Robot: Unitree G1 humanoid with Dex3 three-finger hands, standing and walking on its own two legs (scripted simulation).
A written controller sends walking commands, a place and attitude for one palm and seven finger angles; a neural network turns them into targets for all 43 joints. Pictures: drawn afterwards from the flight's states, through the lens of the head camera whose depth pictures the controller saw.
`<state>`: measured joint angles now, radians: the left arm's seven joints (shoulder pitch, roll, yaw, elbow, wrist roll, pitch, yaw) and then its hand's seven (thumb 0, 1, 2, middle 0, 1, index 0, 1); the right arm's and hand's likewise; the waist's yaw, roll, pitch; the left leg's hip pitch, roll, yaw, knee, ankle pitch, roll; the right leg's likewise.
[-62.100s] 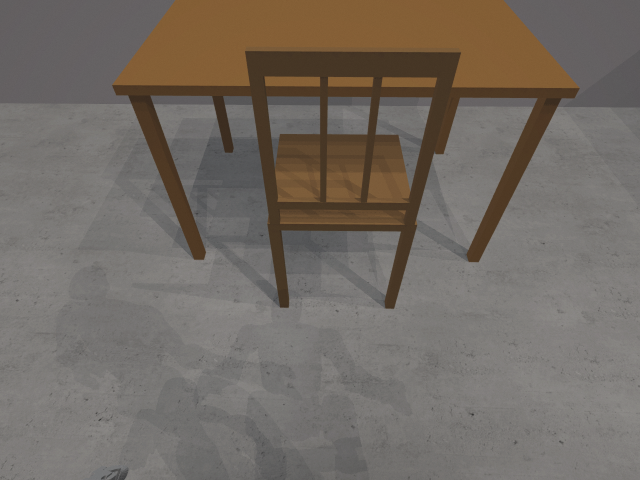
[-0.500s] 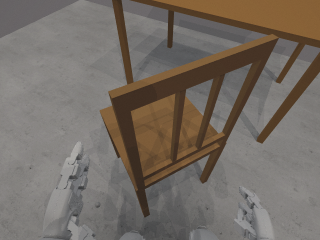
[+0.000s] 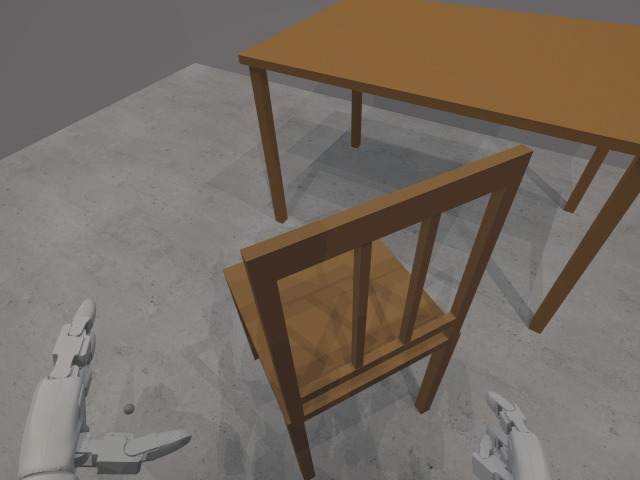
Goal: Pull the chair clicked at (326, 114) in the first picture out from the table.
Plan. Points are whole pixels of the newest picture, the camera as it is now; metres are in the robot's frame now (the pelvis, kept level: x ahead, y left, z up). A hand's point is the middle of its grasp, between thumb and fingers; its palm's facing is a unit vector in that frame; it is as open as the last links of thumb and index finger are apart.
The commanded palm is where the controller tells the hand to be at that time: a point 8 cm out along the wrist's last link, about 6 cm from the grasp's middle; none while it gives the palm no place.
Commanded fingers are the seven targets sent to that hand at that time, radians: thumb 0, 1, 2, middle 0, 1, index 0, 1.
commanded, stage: draw the hand back to the body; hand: left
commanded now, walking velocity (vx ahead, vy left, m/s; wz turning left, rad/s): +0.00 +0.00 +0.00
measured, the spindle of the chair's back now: (359, 314) +0.38 -0.02 -0.04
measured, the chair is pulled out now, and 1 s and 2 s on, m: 0.51 0.51 0.51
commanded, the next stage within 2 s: step back with the hand held close in 0.80 s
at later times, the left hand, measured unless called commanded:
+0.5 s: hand (37, 325) +0.20 +0.27 +0.19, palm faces +0.51 -0.76 -0.42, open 8.4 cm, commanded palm +0.15 +0.30 +0.20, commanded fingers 0.00 0.90 0.90 -0.20 -0.30 -0.20 -0.30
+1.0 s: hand (36, 327) +0.20 +0.27 +0.19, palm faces +0.48 -0.77 -0.41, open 7.4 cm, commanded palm +0.15 +0.30 +0.20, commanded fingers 0.00 0.90 0.90 -0.20 -0.30 -0.20 -0.30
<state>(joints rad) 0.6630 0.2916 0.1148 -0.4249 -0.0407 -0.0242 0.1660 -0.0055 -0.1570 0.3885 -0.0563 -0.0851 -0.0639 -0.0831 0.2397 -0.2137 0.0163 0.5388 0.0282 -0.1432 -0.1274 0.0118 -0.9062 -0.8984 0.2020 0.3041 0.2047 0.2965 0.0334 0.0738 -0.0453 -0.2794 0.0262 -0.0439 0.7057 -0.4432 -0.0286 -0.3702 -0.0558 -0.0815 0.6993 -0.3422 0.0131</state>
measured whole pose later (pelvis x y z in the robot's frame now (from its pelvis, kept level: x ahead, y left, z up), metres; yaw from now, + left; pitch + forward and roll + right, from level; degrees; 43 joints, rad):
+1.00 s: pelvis +0.00 +0.00 +0.02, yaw -2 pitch -4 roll -1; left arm 0.45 0.33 0.38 -0.38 -0.06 -0.14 0.15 0.02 0.89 0.90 -0.21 -0.31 -0.22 -0.30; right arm 0.18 -0.22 0.01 0.63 0.01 -0.13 -0.07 0.01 -0.91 -0.90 0.20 0.30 0.21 0.30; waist 0.06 0.08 0.05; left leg -0.06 0.04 0.00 0.45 -0.32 -0.02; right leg -0.16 -0.03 -0.05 0.44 -0.21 0.02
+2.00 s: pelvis -0.08 +0.01 +0.01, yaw -1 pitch +1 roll -1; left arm 0.54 0.40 0.44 -0.56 -0.03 -0.23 0.19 0.02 0.89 0.90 -0.21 -0.31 -0.22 -0.30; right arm 0.19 -0.20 -0.02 0.61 0.00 -0.09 -0.06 0.01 -0.91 -0.90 0.20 0.30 0.21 0.30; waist 0.00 -0.01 0.05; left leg -0.40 0.02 -0.03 0.65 -0.28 -0.01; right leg -0.45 -0.04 -0.05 0.54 -0.12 0.02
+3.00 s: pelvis -0.21 -0.03 +0.02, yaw -2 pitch +2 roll +0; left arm 0.67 0.47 0.45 -0.57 -0.05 -0.23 0.16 0.02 0.89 0.90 -0.21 -0.31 -0.22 -0.30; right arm 0.20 -0.20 -0.05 0.60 0.02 -0.10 -0.08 0.01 -0.91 -0.90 0.20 0.30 0.20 0.30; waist -0.04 -0.06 0.05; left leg -0.30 0.01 0.03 0.52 -0.24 0.01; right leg -0.33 -0.02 -0.03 0.55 -0.27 0.01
